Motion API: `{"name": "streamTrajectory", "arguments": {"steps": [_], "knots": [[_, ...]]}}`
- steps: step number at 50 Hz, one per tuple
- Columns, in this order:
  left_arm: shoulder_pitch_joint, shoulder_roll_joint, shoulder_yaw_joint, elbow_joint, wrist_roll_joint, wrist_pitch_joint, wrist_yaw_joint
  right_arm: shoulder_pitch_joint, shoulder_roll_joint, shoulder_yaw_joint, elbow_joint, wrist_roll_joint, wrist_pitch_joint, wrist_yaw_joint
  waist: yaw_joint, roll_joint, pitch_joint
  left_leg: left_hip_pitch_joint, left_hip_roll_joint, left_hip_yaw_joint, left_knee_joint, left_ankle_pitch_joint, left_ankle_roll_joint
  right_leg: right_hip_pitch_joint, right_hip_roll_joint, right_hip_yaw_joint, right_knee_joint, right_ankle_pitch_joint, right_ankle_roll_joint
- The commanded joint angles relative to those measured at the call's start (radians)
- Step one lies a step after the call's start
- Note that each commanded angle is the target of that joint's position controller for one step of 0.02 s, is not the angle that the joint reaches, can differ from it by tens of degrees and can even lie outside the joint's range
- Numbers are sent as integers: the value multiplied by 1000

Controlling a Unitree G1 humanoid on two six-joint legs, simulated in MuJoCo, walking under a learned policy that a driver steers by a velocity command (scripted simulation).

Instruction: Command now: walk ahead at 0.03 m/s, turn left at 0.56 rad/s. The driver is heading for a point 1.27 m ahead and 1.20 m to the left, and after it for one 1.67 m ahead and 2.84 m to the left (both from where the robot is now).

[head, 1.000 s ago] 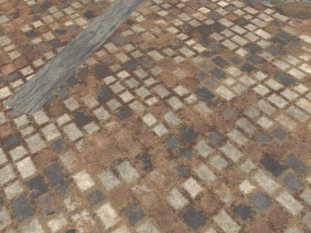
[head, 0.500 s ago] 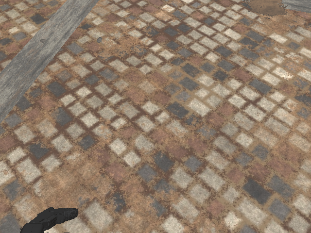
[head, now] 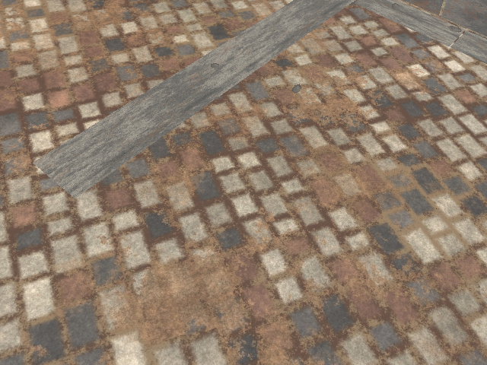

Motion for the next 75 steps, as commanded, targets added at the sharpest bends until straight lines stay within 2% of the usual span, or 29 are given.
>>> {"name": "streamTrajectory", "arguments": {"steps": [1, 3, 5, 10, 15, 20, 21, 22, 23, 24, 27, 32, 38, 41, 42, 43, 44, 45, 47, 51, 58, 64, 65, 66, 67, 68, 69, 71, 75], "knots": [[-57, 106, 33, -91, -10, -7, 16, 21, -221, -59, -77, -7, -52, -1, -7, 191, -77, 185, 265, -411, -354, 294, 216, -269, 45, 158, 321, -47, -11], [-24, 111, 40, -63, 9, -5, 25, -48, -166, -39, -94, 18, -51, -12, 21, 157, -105, 182, 212, -339, -328, 343, 162, -231, 41, 164, 323, 62, -1], [-8, 95, 38, -58, 1, -12, 20, -43, -147, -30, -106, 13, -47, -22, 27, 151, -149, 206, 186, -315, -312, 430, 165, -190, 60, 166, 321, 115, 14], [-55, 61, 18, -69, -8, -21, 9, -8, -173, -44, -112, 22, -32, -35, -10, 161, -151, 274, 167, -358, -285, 373, 175, -150, 82, 185, 48, 134, 42], [-40, 80, 21, -67, -18, -34, -10, -32, -185, -53, -130, 22, -17, -20, -17, 190, -137, 209, 154, -459, -272, 349, 189, -17, 110, 192, -117, 86, 30], [63, 101, 34, -46, -13, -54, -28, -95, -168, -50, -145, 49, -6, -20, 42, 171, -160, 161, 78, -497, -184, 331, 112, 212, 91, 181, -470, 307, -24], [93, 157, 48, -46, 0, -50, -22, -66, -128, -40, -148, 41, -7, -21, 30, 68, -182, 46, 16, -427, -73, 129, 57, 339, -60, 294, -500, 373, -81], [61, 243, 63, -47, 16, -38, -15, -23, -94, -32, -167, 40, -13, -19, -32, -225, -131, -180, -160, -209, 106, -232, -12, 388, -250, 523, -521, 571, -225], [48, 187, 51, -67, 31, -43, -14, -23, -183, -59, -154, 21, -22, -20, 0, -210, -120, -231, -121, -175, 356, -340, -67, 334, -354, 605, -531, 637, -338], [2, 139, 35, -85, 25, -45, -8, -6, -225, -78, -131, 28, -21, -16, -17, -133, -110, -228, -90, -180, 470, -276, -84, 310, -314, 514, -516, 630, -321], [-40, 97, 19, -94, -7, -35, 10, 4, -156, -66, -102, 34, 1, -12, -15, -106, -68, -274, -65, -142, 566, -135, -131, 323, -189, 315, -494, 606, -249], [41, 143, 32, -82, 5, -10, 20, -98, -94, -35, -151, 40, 1, -1, 56, -144, -95, -251, -7, -50, 341, -97, -155, 426, -200, 217, -501, 643, -273], [27, 198, 50, -82, -22, -7, -6, -73, -106, -36, -158, 40, 9, 18, 44, -166, -107, -33, -2, 36, 47, -59, -104, 366, -241, 146, -468, 643, -246], [56, 155, 39, -58, -43, -16, -12, 26, -131, -58, -125, 35, 13, 14, -14, -83, -127, 217, -40, 38, -243, 188, -19, 254, -191, 53, -289, 496, -133], [86, 99, 23, -63, -6, -19, -15, 67, -226, -85, -130, 37, 8, 0, -8, 149, -149, 400, 128, -211, -285, 514, 50, 43, -96, -41, -37, 211, -37], [24, 58, 3, -125, 33, -22, -9, 57, -304, -88, -162, 11, -8, -2, -6, 353, -154, 430, 362, -543, -265, 761, 262, -222, 48, 4, 203, -229, 31], [-40, 117, 21, -135, 11, -23, 1, 86, -251, -77, -153, -10, -34, 11, -77, 240, -217, 377, 372, -544, -303, 661, 336, -227, 49, 144, 357, -236, 31], [-44, 137, 28, -133, -10, -19, 3, 43, -222, -63, -137, -6, -49, 12, -43, 201, -161, 332, 306, -445, -311, 557, 280, -233, 27, 168, 386, -151, 16], [-12, 146, 37, -105, -1, -13, 14, -57, -173, -48, -139, 27, -49, -1, 2, 153, -110, 268, 209, -344, -309, 440, 181, -218, 10, 177, 318, 4, 15], [24, 108, 27, -92, -2, -14, 7, -77, -166, -37, -144, 18, -40, -19, 22, 156, -140, 228, 156, -311, -308, 460, 178, -129, 58, 161, 233, 125, 43], [-23, 95, 16, -117, -9, -26, -5, -69, -195, -50, -134, 21, -25, -17, -11, 183, -114, 188, 142, -446, -283, 285, 187, -28, 99, 192, -64, 94, 38], [63, 100, 27, -107, -12, -52, -25, -127, -180, -46, -139, 46, -10, -13, 42, 181, -141, 172, 80, -530, -190, 344, 125, 181, 111, 178, -420, 253, -12], [91, 137, 38, -103, -2, -52, -21, -105, -152, -39, -138, 46, -11, -17, 38, 126, -160, 96, 36, -489, -127, 210, 73, 297, 17, 237, -474, 359, -48], [69, 207, 48, -120, 14, -44, -12, -49, -93, -24, -136, 33, -12, -15, -12, -116, -163, -58, -91, -316, 87, -115, 5, 393, -192, 442, -512, 514, -145], [75, 216, 50, -113, 39, -44, -16, -55, -163, -46, -150, 36, -19, -19, -6, -259, -111, -196, -162, -182, 301, -370, -51, 323, -334, 627, -536, 628, -317], [38, 163, 34, -134, 27, -47, -11, -21, -227, -69, -126, 27, -22, -19, -13, -161, -99, -208, -94, -192, 464, -318, -86, 304, -338, 575, -528, 614, -341], [4, 119, 21, -138, 16, -45, -5, -19, -227, -75, -101, 32, -18, -18, -20, -114, -82, -205, -85, -186, 516, -254, -102, 288, -264, 474, -512, 572, -295], [-11, 104, 13, -139, -5, -39, 4, -17, -162, -61, -80, 31, -3, -22, -9, -95, -60, -239, -86, -176, 566, -173, -134, 313, -192, 371, -495, 571, -258], [47, 117, 13, -119, 2, -23, 10, -80, -86, -29, -97, 34, -7, -18, 33, -131, -98, -181, -69, -109, 367, -153, -155, 388, -162, 276, -480, 672, -274]]}}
